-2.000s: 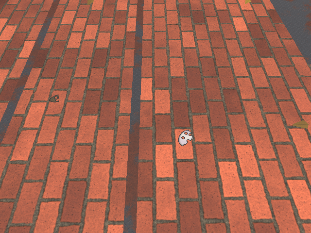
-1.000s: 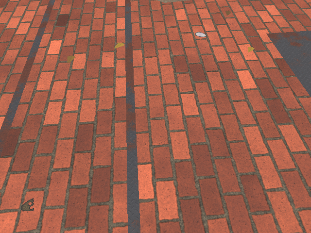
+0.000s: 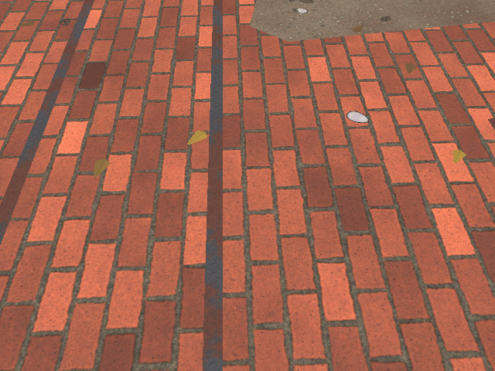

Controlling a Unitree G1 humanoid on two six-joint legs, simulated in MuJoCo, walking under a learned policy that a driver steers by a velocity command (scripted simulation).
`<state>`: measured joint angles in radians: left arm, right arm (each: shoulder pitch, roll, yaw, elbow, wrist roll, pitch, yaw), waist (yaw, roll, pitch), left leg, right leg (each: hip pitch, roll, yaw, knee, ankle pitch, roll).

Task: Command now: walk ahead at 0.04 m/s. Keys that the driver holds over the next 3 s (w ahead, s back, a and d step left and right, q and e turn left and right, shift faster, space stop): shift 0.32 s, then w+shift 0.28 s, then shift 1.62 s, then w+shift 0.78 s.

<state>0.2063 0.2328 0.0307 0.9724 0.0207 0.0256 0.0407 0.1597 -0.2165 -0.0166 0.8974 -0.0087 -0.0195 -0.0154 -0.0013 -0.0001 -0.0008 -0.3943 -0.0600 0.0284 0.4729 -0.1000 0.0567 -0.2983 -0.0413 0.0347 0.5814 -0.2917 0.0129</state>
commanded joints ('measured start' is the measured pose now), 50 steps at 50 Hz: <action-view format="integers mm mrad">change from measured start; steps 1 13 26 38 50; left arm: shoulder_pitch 82 130 226 96 -111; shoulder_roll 113 68 113 82 47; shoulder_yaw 24 12 53 43 34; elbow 3 51 43 -55 -115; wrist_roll -1 -16 -48 -53 -24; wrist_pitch -19 -69 -128 -150 -85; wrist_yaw -1 1 -19 -19 -38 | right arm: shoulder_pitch -20 7 -172 93 110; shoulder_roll -125 -84 -80 -143 -148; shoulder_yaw -34 -36 -50 -53 -39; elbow -47 31 -18 80 147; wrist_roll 0 3 51 8 13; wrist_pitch -8 -3 -105 -90 -55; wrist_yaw -12 -9 43 48 -5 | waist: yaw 6 5 59 -33 -4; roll -56 -6 -110 65 85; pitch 37 -4 122 -26 -15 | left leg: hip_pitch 58 200 -375 369 270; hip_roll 86 88 155 381 272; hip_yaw -108 -86 -31 -319 -31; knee -137 -29 277 -178 -181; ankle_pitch -341 11 -211 298 572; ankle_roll -19 15 25 160 120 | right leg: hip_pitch -85 -34 341 -437 -125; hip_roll -40 -16 -270 -71 -2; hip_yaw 45 14 279 24 -42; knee -199 -184 -462 749 22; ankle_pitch -219 17 -222 -73 289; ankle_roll -88 -45 -196 -53 -45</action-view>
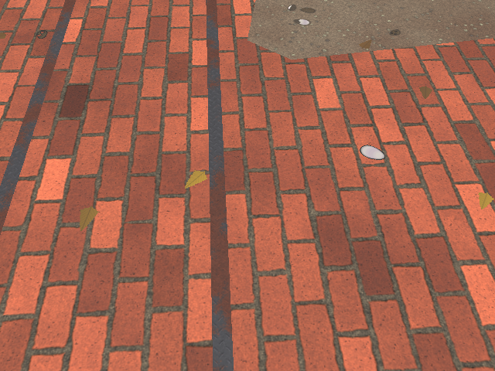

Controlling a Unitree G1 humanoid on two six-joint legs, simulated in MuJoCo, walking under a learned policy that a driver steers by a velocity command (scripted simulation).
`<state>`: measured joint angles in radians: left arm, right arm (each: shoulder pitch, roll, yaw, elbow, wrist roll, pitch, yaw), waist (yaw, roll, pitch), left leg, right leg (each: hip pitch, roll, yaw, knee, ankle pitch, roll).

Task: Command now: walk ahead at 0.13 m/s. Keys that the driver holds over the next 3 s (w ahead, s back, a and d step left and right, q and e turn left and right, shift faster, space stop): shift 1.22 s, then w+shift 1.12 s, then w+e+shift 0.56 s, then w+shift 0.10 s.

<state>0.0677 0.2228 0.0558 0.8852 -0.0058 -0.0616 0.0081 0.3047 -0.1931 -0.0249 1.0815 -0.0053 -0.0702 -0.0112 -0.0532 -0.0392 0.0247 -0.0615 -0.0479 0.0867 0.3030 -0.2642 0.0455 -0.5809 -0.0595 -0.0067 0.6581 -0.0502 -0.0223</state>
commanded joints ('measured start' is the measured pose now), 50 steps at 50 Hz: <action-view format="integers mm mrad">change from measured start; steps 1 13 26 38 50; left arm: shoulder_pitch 26 -54 72 80 62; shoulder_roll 67 108 66 80 79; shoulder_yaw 12 11 9 9 9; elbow -26 7 120 177 209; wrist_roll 6 26 7 1 1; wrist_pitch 2 31 38 59 69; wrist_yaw -7 19 27 33 38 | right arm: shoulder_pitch -40 9 -28 10 35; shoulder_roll -168 -75 -105 -93 -80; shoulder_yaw -32 -20 -15 -11 -9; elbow -32 11 15 17 19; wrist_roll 15 3 1 3 0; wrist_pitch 0 91 36 51 55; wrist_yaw -10 -35 -21 -16 -20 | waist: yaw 54 -13 48 47 53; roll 119 -80 66 46 52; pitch -39 -102 -11 -34 -1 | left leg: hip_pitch -47 -157 -234 -168 -179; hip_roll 265 88 113 101 94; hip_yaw -99 -83 -122 -99 -93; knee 19 392 57 89 62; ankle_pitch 717 -143 25 240 174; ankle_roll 125 -74 -9 -8 -11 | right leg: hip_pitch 170 199 408 445 446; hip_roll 20 -135 14 9 9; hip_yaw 1 193 13 14 17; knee -82 -409 -211 -176 -192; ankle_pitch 35 -193 23 128 79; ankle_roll -24 -155 -20 -16 -7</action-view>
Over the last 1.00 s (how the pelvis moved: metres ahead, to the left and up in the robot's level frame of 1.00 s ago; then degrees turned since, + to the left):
0.28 0.07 0.01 1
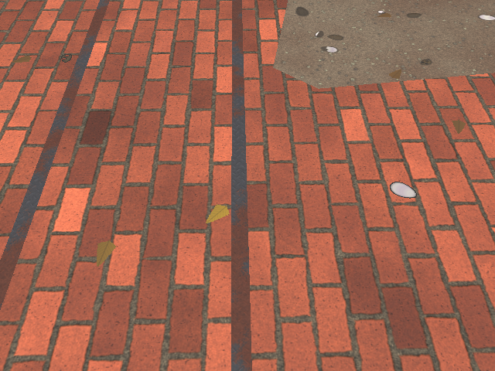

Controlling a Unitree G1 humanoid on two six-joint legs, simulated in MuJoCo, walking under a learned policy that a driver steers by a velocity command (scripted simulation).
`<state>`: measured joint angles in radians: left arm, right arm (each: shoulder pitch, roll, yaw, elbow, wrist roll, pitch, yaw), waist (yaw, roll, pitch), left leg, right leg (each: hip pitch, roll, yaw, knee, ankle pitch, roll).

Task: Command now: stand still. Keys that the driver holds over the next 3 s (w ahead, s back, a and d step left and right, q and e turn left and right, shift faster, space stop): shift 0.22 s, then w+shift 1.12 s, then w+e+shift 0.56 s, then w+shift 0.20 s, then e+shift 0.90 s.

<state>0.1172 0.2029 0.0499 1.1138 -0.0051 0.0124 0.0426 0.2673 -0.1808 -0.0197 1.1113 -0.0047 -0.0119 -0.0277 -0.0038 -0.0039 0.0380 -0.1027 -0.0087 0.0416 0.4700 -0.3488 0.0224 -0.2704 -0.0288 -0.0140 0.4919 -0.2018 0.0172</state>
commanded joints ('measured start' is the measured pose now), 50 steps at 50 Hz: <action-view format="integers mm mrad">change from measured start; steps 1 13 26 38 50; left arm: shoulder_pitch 12 46 -18 213 455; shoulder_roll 98 96 81 95 148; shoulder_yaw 15 19 22 -17 -15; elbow -17 14 -110 -61 -75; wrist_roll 1 -14 -40 14 3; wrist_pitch -4 -4 -114 -154 -123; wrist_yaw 4 3 -71 -74 -17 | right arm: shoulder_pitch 75 163 129 -39 -486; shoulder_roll -92 -148 -212 -93 -88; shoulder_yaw -14 -37 -73 -32 -27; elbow -10 -2 -119 -304 -481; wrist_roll -1 20 41 29 53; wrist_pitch -4 1 -85 -74 -128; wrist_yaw -4 -14 9 35 118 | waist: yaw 4 -18 41 -20 47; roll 16 89 130 -56 -95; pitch -12 3 105 64 105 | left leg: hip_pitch -139 -127 -160 -814 -609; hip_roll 54 95 267 195 8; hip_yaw -47 -137 -145 -113 82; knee -107 -197 -302 808 50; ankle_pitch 250 -367 -113 293 478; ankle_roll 12 91 164 68 85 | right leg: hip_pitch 135 15 -56 38 435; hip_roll -22 68 -11 -202 -201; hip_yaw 24 -78 -126 249 -46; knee -28 93 148 -370 -370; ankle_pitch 225 -305 -52 -259 709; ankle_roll -46 -42 -50 -199 -155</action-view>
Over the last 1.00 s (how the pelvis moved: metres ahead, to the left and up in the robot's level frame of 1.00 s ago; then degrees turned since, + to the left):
0.11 0.02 -0.01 0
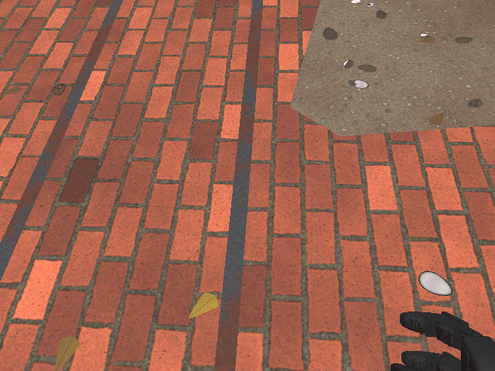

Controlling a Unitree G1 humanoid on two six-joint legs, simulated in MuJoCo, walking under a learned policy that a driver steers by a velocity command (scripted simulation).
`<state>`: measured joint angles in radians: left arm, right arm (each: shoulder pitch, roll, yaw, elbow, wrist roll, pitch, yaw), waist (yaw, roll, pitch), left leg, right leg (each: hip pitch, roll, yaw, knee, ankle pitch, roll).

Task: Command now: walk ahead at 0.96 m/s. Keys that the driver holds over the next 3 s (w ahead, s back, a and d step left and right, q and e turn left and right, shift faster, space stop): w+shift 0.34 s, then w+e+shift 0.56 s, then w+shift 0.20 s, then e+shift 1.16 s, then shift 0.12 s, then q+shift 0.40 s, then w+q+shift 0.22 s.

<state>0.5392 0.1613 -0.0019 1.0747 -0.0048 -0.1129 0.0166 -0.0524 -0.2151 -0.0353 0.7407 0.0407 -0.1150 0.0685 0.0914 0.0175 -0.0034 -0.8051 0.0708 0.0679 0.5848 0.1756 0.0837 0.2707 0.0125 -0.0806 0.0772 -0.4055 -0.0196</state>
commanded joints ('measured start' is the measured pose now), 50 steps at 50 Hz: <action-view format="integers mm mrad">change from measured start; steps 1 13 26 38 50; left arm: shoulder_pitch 39 -206 -582 -240 -81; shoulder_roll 215 81 192 214 225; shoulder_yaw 46 27 57 91 110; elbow -37 -235 -404 -355 -304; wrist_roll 17 -34 -42 -19 -27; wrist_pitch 8 8 -8 6 44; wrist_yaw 11 -21 -86 -50 8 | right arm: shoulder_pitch -146 275 486 257 20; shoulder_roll -81 -61 -228 -140 -195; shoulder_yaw -20 -19 -46 -13 -57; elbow -121 136 153 -78 -221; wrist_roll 11 -37 -66 -57 -12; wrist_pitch -22 -21 13 -40 -64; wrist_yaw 20 -18 -77 -73 -58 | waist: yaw -79 -18 -97 -147 -53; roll -161 25 71 2 -147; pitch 103 54 72 25 27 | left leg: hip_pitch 147 485 990 189 435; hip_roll -109 136 151 37 -73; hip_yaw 77 -365 80 -194 -130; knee -50 -457 -364 554 -120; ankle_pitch -110 -603 456 -486 -112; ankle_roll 40 185 17 -68 -81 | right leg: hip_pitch -46 -935 -871 -522 -339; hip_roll -261 -213 6 -77 -93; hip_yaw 20 204 -40 539 496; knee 121 1240 505 117 373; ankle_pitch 1170 91 533 143 598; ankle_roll -115 -78 -101 -311 -175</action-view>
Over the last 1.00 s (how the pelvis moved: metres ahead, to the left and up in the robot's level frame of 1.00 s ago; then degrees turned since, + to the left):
0.39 -0.11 -0.02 -1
